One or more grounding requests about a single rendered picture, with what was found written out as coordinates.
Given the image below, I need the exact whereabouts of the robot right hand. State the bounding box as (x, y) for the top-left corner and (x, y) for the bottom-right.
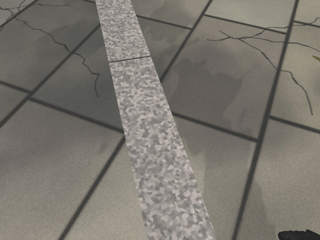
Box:
(278, 229), (320, 240)

